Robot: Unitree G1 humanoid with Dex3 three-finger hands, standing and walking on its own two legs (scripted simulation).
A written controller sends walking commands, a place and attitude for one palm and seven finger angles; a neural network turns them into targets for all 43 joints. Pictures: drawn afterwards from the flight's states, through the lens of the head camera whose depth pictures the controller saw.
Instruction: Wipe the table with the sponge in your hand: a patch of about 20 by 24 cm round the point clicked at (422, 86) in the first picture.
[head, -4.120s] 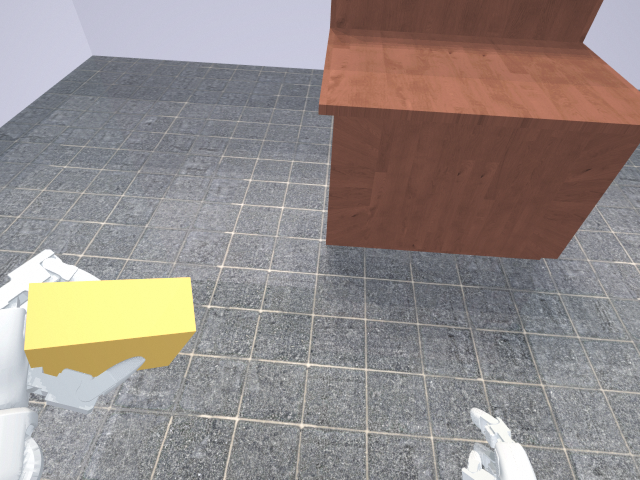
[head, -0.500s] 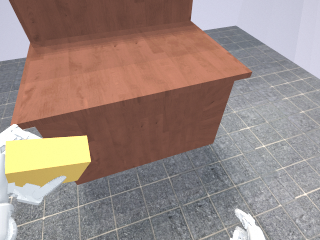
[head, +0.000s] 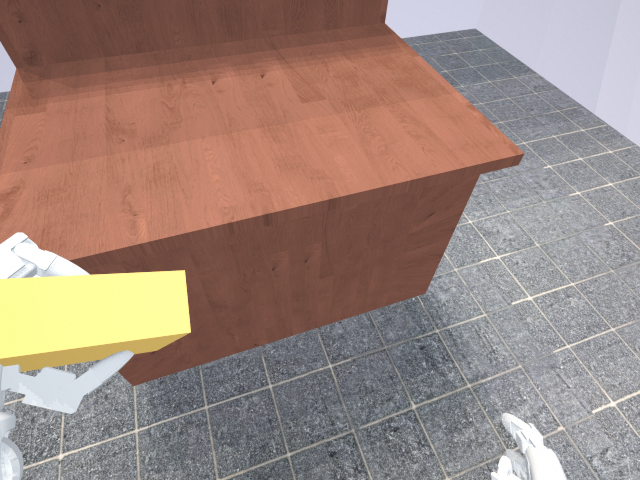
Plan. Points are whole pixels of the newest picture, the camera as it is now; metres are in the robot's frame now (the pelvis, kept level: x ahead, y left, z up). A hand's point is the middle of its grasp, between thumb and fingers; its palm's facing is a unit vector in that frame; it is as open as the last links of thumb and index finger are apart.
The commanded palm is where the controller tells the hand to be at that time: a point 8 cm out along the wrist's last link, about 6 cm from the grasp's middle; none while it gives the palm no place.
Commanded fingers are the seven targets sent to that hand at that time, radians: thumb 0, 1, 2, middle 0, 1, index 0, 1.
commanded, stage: take the last steps up to it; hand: left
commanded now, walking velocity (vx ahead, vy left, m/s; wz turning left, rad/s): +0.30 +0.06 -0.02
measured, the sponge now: (121, 320) +0.22 +0.20 +0.16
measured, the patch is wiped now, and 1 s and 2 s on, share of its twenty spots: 0.00 0.00 0.00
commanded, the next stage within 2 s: come to a stop and stand still in 0.76 s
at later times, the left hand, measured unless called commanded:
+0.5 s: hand (147, 229) +0.32 +0.21 +0.17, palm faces +0.39 -0.80 -0.46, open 9.7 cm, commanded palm +0.26 +0.25 +0.19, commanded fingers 0.00 0.10 1.30 -1.20 -1.60 -1.20 -1.60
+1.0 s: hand (125, 174) +0.38 +0.24 +0.19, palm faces +0.40 -0.84 -0.37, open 9.7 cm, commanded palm +0.32 +0.29 +0.19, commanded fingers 0.00 0.10 1.30 -1.20 -1.60 -1.20 -1.60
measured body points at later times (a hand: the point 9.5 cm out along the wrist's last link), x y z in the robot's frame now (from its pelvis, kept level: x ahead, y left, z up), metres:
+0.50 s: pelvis +0.10 -0.03 +0.01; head +0.13 -0.06 +0.46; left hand +0.29 +0.25 +0.19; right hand +0.26 -0.27 -0.11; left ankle +0.07 +0.11 -0.63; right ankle +0.11 -0.11 -0.73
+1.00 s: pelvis +0.16 +0.01 +0.01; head +0.18 +0.02 +0.46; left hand +0.35 +0.29 +0.21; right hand +0.34 -0.18 -0.07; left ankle +0.21 +0.11 -0.73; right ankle +0.18 -0.13 -0.69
